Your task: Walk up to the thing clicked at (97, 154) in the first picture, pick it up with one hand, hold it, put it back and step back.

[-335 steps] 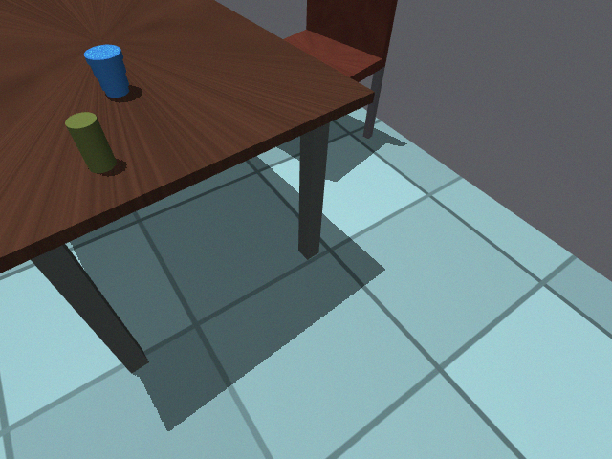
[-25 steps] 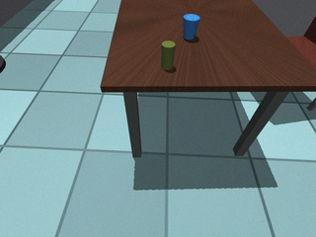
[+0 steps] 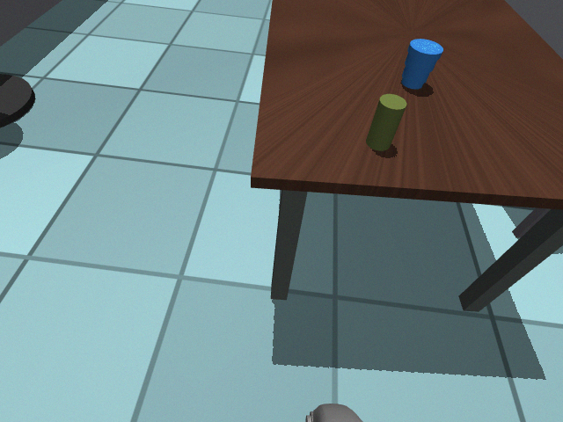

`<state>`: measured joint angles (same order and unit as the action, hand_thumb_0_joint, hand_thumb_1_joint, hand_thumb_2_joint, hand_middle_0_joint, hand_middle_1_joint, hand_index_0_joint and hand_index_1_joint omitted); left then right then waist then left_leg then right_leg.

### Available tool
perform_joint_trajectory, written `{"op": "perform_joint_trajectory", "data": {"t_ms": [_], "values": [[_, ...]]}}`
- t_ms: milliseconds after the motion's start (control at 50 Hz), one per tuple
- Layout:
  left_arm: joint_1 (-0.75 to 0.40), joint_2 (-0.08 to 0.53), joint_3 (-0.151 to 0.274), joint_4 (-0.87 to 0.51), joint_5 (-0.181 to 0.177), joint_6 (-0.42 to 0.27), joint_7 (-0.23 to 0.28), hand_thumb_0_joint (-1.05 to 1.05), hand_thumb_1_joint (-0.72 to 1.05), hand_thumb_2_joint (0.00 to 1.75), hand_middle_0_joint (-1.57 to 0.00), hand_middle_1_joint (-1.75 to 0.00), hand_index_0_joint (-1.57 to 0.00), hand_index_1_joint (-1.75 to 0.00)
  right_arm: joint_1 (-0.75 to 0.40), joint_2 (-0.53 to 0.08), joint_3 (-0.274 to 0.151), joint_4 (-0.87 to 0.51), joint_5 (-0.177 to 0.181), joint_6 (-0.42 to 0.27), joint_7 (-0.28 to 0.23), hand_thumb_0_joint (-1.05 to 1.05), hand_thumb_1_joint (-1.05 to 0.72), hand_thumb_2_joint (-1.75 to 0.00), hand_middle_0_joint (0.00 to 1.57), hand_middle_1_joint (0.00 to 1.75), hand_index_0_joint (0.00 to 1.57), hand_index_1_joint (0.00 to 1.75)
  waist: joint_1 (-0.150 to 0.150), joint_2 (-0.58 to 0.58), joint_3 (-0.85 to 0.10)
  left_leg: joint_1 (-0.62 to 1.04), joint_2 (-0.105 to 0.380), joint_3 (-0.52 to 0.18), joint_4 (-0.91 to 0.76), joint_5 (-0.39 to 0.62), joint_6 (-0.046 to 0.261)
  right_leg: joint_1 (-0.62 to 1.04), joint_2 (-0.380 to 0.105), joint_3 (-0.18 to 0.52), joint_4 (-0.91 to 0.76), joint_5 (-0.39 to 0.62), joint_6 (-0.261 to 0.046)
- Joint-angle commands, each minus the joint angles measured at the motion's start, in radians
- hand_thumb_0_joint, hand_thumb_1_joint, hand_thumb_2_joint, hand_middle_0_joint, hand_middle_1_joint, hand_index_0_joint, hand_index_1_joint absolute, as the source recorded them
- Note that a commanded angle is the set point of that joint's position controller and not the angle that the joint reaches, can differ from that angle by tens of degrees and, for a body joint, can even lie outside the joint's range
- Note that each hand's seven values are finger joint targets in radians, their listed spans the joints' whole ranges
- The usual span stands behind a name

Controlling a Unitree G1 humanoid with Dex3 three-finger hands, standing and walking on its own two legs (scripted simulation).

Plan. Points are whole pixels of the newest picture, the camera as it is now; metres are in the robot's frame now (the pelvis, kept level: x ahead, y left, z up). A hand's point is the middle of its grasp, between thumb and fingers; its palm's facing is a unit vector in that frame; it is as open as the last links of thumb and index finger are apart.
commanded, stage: walk up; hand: right
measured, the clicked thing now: (385, 123) +0.67 -0.23 +0.03
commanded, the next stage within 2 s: none
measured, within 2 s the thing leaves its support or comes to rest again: neither
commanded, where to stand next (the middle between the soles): +0.24 +0.01 m, yaw -2 degrees
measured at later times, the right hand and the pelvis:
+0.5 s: hand (426, 364) +0.24 -0.26 -0.14, palm faces -0.02 +0.94 -0.33, open 7.4 cm; pelvis +0.17 +0.00 +0.01, yaw -1 degrees
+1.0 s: hand (416, 340) +0.28 -0.26 -0.15, palm faces +0.02 +0.90 -0.44, open 7.4 cm; pelvis +0.18 +0.03 -0.02, yaw -4 degrees
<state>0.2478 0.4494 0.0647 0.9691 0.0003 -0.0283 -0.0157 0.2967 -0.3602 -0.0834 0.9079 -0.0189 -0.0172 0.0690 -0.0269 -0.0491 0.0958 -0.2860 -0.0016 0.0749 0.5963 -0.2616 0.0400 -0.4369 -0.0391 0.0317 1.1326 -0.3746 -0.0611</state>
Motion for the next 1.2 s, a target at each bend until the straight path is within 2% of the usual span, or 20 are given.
{"op": "perform_joint_trajectory", "data": {"t_ms": [0, 120, 260, 280, 300, 340, 400, 500, 560, 620, 660, 700, 760, 900, 960, 1000, 1020, 1080, 1120, 1180], "values": [[0.113, 0.185, 0.046, -0.044, 0.006, -0.018, -0.008, 0.0, 0.9, 0.9, -0.2, -0.3, -0.2, -0.3, 0.006, -0.289, -0.071, -0.113, 0.001, -0.054, -0.029, 0.0, -0.9, -0.9, 0.2, 0.3, 0.2, 0.3, 0.036, 0.142, -0.023, 0.074, 0.263, -0.333, -0.387, -0.176, 0.156, -0.058, -0.044, 0.047, -0.153, 0.061, 0.043], [-0.039, 0.147, 0.039, -0.147, 0.019, -0.039, -0.022, 0.0, 0.9, 0.9, -0.2, -0.3, -0.2, -0.3, 0.101, -0.292, -0.069, -0.129, -0.002, -0.063, -0.035, 0.0, -0.9, -0.9, 0.2, 0.3, 0.2, 0.3, -0.031, 0.125, 0.027, 0.183, 0.274, -0.248, -0.349, 0.126, 0.179, -0.118, -0.044, -0.02, -0.39, 0.086, 0.038], [0.146, 0.142, 0.056, -0.121, 0.016, -0.064, 0.006, 0.0, 0.9, 0.9, -0.2, -0.3, -0.2, -0.3, 0.048, -0.23, -0.04, -0.199, 0.011, -0.032, -0.034, 0.0, -0.9, -0.9, 0.2, 0.3, 0.2, 0.3, 0.077, 0.045, -0.108, 0.052, 0.149, -0.079, 0.018, 0.397, 0.09, 0.357, 0.047, -0.116, -0.651, 0.244, 0.006], [0.236, 0.194, 0.077, -0.111, 0.022, -0.071, 0.018, 0.0, 0.9, 0.9, -0.2, -0.3, -0.2, -0.3, 0.069, -0.187, -0.024, -0.207, 0.018, -0.033, -0.038, 0.0, -0.9, -0.9, 0.2, 0.3, 0.2, 0.3, 0.125, -0.085, -0.184, -0.013, 0.085, -0.043, 0.245, 0.288, 0.052, 0.483, -0.058, 0.037, -0.725, 0.233, -0.029], [0.26, 0.272, 0.098, -0.127, 0.021, -0.075, 0.028, 0.0, 0.9, 0.9, -0.2, -0.3, -0.2, -0.3, 0.117, -0.144, -0.005, -0.22, 0.015, -0.031, -0.037, 0.0, -0.9, -0.9, 0.2, 0.3, 0.2, 0.3, 0.108, -0.242, -0.229, -0.243, -0.043, -0.017, 0.44, -0.205, 0.0, 0.632, -0.328, 0.462, -0.763, 0.276, -0.133], [0.191, 0.293, 0.094, -0.157, 0.002, -0.063, 0.033, 0.0, 0.9, 0.9, -0.2, -0.3, -0.2, -0.3, 0.081, -0.268, -0.034, -0.188, 0.0, -0.01, -0.056, 0.0, -0.9, -0.9, 0.2, 0.3, 0.2, 0.3, 0.104, -0.085, -0.151, -0.329, 0.023, -0.152, 0.596, -0.352, -0.01, 0.49, -0.45, 0.631, -0.798, 0.159, -0.311], [0.105, 0.208, 0.064, -0.193, -0.005, -0.068, 0.035, 0.0, 0.9, 0.9, -0.2, -0.3, -0.2, -0.3, 0.093, -0.234, -0.03, -0.152, 0.019, -0.011, -0.05, 0.0, -0.9, -0.9, 0.2, 0.3, 0.2, 0.3, 0.052, -0.009, -0.067, -0.274, 0.047, -0.197, 0.559, -0.217, -0.017, 0.337, -0.287, 0.275, -0.772, 0.37, -0.204], [0.028, 0.17, 0.035, -0.207, 0.023, -0.057, 0.03, 0.0, 0.9, 0.9, -0.2, -0.3, -0.2, -0.3, 0.07, -0.174, -0.01, -0.129, 0.023, -0.013, -0.05, 0.0, -0.9, -0.9, 0.2, 0.3, 0.2, 0.3, 0.03, -0.125, -0.055, -0.093, 0.032, -0.078, 0.234, -0.097, -0.062, 0.161, -0.161, -0.003, -0.698, 0.69, -0.157], [0.008, 0.186, 0.033, -0.211, 0.017, -0.03, 0.027, 0.0, 0.9, 0.9, -0.2, -0.3, -0.2, -0.3, 0.035, -0.181, -0.014, -0.108, 0.02, -0.024, -0.067, 0.0, -0.9, -0.9, 0.2, 0.3, 0.2, 0.3, 0.045, -0.154, -0.102, -0.028, 0.006, -0.023, 0.113, 0.022, -0.067, 0.183, -0.162, -0.011, -0.585, 0.711, -0.137], [-0.064, 0.159, 0.02, -0.233, 0.0, 0.011, 0.023, 0.0, 0.9, 0.9, -0.2, -0.3, -0.2, -0.3, 0.085, -0.225, -0.034, -0.07, 0.005, -0.033, -0.087, 0.0, -0.9, -0.9, 0.2, 0.3, 0.2, 0.3, -0.013, -0.078, -0.127, 0.136, -0.005, -0.027, -0.032, 0.219, -0.033, 0.037, -0.135, 0.003, -0.452, 0.341, -0.074], [0.017, 0.096, 0.006, -0.216, -0.018, 0.041, 0.024, 0.0, 0.9, 0.9, -0.2, -0.3, -0.2, -0.3, 0.018, -0.349, -0.052, -0.104, -0.01, -0.041, -0.095, 0.0, -0.9, -0.9, 0.2, 0.3, 0.2, 0.3, 0.029, 0.203, -0.136, 0.076, 0.322, -0.498, -0.221, 0.215, 0.097, -0.031, 0.047, -0.034, -0.218, -0.065, 0.024], [0.043, 0.16, 0.023, -0.168, -0.011, 0.066, 0.037, 0.0, 0.9, 0.9, -0.2, -0.3, -0.2, -0.3, -0.069, -0.372, -0.051, -0.119, 0.005, -0.038, -0.097, 0.0, -0.9, -0.9, 0.2, 0.3, 0.2, 0.3, 0.035, 0.198, -0.122, -0.004, 0.405, -0.59, -0.234, 0.131, 0.241, 0.02, 0.02, 0.079, -0.05, -0.249, 0.027], [0.023, 0.165, 0.039, -0.133, -0.01, 0.064, 0.025, 0.0, 0.9, 0.9, -0.2, -0.3, -0.2, -0.3, -0.128, -0.317, -0.032, -0.117, -0.003, -0.037, -0.108, 0.0, -0.9, -0.9, 0.2, 0.3, 0.2, 0.3, 0.049, 0.223, -0.084, -0.063, 0.285, -0.365, -0.179, 0.158, 0.168, 0.015, 0.031, 0.104, -0.033, -0.179, 0.02], [0.028, 0.139, 0.036, -0.104, 0.007, 0.047, 0.011, 0.0, 0.9, 0.9, -0.2, -0.3, -0.2, -0.3, -0.11, -0.315, -0.034, -0.118, -0.011, -0.024, -0.102, 0.0, -0.9, -0.9, 0.2, 0.3, 0.2, 0.3, 0.024, 0.264, -0.184, 0.078, 0.271, -0.313, -0.095, 0.193, 0.168, 0.09, 0.035, -0.023, -0.347, -0.193, 0.05], [0.101, 0.123, 0.041, -0.046, 0.022, 0.028, 0.02, 0.0, 0.9, 0.9, -0.2, -0.3, -0.2, -0.3, -0.179, -0.281, -0.018, -0.124, -0.001, -0.006, -0.093, 0.0, -0.9, -0.9, 0.2, 0.3, 0.2, 0.3, 0.086, 0.197, -0.174, -0.045, 0.207, -0.205, 0.042, 0.174, 0.098, 0.277, 0.047, -0.051, -0.663, 0.039, 0.026], [0.014, 0.247, 0.064, -0.088, 0.037, 0.006, 0.025, 0.0, 0.9, 0.9, -0.2, -0.3, -0.2, -0.3, -0.195, -0.17, 0.017, -0.143, 0.019, -0.002, -0.092, 0.0, -0.9, -0.9, 0.2, 0.3, 0.2, 0.3, 0.065, -0.119, -0.089, -0.268, 0.024, -0.081, 0.215, -0.113, -0.021, 0.237, -0.228, 0.428, -0.783, 0.059, -0.092], [-0.08, 0.295, 0.061, -0.112, 0.041, 0.008, 0.02, 0.0, 0.9, 0.9, -0.2, -0.3, -0.2, -0.3, -0.211, -0.228, -0.005, -0.116, 0.017, -0.002, -0.104, 0.0, -0.9, -0.9, 0.2, 0.3, 0.2, 0.3, 0.055, -0.143, -0.077, -0.105, 0.031, -0.134, 0.295, -0.29, -0.027, 0.046, -0.321, 0.494, -0.78, 0.074, -0.192], [-0.176, 0.176, 0.03, -0.125, 0.023, 0.012, 0.018, 0.0, 0.9, 0.9, -0.2, -0.3, -0.2, -0.3, -0.131, -0.243, -0.007, -0.04, 0.023, -0.028, -0.091, 0.0, -0.9, -0.9, 0.2, 0.3, 0.2, 0.3, -0.024, -0.037, -0.045, 0.048, 0.051, -0.096, 0.031, 0.092, -0.011, 0.062, -0.118, 0.113, -0.61, 0.303, -0.049], [-0.127, 0.151, 0.025, -0.103, 0.013, 0.008, 0.02, 0.0, 0.9, 0.9, -0.2, -0.3, -0.2, -0.3, -0.135, -0.232, 0.001, -0.026, 0.024, -0.034, -0.091, 0.0, -0.9, -0.9, 0.2, 0.3, 0.2, 0.3, 0.012, -0.043, -0.119, 0.144, 0.104, -0.17, 0.01, 0.339, 0.035, 0.092, -0.066, 0.071, -0.549, 0.364, -0.004], [-0.042, 0.152, 0.023, -0.071, 0.01, 0.006, 0.02, 0.0, 0.9, 0.9, -0.2, -0.3, -0.2, -0.3, -0.174, -0.265, 0.004, -0.023, 0.018, -0.041, -0.09, 0.0, -0.9, -0.9, 0.2, 0.3, 0.2, 0.3, 0.056, -0.027, -0.169, 0.093, 0.144, -0.224, 0.032, 0.288, 0.066, 0.175, -0.052, 0.08, -0.582, 0.267, -0.006]]}}
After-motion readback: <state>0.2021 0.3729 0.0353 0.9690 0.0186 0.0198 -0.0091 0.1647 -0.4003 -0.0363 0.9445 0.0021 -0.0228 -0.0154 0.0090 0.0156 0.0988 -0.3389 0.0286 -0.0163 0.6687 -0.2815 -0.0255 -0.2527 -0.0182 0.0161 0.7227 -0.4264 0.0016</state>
